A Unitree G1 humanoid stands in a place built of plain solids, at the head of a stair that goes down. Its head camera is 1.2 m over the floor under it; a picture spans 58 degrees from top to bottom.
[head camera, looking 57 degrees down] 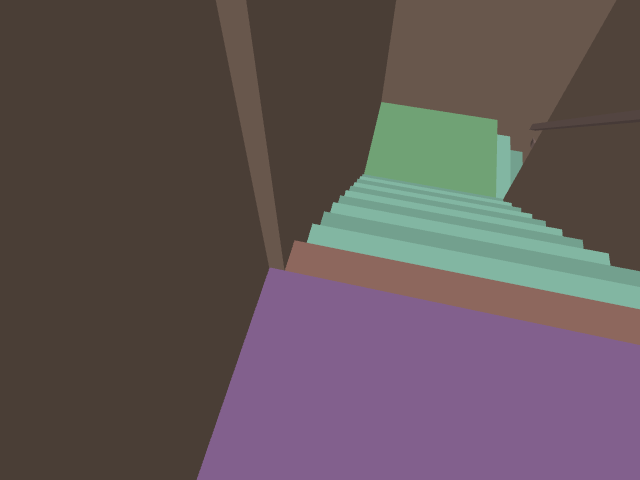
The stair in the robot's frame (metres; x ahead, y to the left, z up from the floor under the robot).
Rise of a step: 0.21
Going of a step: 0.23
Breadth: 1.40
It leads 13 degrees to the right of straight ahead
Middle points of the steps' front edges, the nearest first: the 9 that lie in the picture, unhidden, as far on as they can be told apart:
0.62 -0.60 0.00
0.84 -0.65 -0.21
1.06 -0.70 -0.43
1.28 -0.75 -0.64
1.50 -0.80 -0.85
1.72 -0.86 -1.07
1.94 -0.91 -1.28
2.16 -0.96 -1.50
2.38 -1.01 -1.71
